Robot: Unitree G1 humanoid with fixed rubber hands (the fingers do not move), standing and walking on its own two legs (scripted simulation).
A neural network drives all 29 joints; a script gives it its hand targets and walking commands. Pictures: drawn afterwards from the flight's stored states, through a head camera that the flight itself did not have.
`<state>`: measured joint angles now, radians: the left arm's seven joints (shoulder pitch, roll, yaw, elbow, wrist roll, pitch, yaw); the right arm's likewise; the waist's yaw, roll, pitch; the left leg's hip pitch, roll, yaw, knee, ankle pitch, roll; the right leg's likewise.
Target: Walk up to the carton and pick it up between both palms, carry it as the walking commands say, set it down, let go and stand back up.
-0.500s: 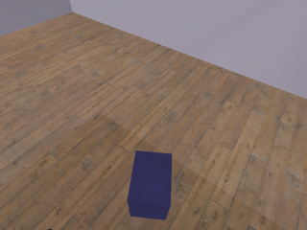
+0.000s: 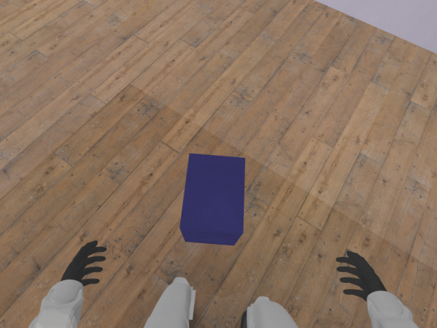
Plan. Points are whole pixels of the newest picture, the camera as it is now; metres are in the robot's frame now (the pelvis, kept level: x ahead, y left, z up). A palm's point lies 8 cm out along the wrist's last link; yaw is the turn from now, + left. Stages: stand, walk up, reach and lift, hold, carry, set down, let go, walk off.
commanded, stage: reach and lift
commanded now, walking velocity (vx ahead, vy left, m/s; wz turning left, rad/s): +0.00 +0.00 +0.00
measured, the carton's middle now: (213, 202) +0.50 +0.01 -0.59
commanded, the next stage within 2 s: none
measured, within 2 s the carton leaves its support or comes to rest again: neither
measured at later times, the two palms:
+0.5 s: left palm (115, 214) +0.33 +0.24 -0.15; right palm (333, 228) +0.31 -0.24 -0.14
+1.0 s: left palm (141, 165) +0.46 +0.21 -0.18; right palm (305, 179) +0.44 -0.21 -0.18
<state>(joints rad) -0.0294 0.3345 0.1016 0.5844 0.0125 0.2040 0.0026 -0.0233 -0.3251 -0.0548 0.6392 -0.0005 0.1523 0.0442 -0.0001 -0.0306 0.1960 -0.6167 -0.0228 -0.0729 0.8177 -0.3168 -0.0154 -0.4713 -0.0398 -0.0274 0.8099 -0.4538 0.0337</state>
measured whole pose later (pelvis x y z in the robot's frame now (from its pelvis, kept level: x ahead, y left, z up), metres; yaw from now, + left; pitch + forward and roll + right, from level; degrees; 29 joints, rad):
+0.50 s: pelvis -0.05 +0.00 -0.04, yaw -1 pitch +20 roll -1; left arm -0.63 0.33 0.14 0.65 -0.02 0.27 0.03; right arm -0.60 -0.33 -0.11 0.71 0.00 0.23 0.01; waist 0.00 -0.01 0.24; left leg -1.03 -0.02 -0.07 0.95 -0.26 -0.02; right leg -0.92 -0.03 -0.02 1.00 -0.43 0.03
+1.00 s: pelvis -0.04 +0.00 -0.06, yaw -2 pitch +39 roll -2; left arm -1.10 0.33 0.24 0.83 -0.04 0.20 0.05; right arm -1.04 -0.30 -0.18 0.81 0.00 0.17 -0.01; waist 0.00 0.00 0.09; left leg -1.44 -0.02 -0.07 0.99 -0.23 -0.02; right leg -1.33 -0.03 -0.01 1.05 -0.41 0.04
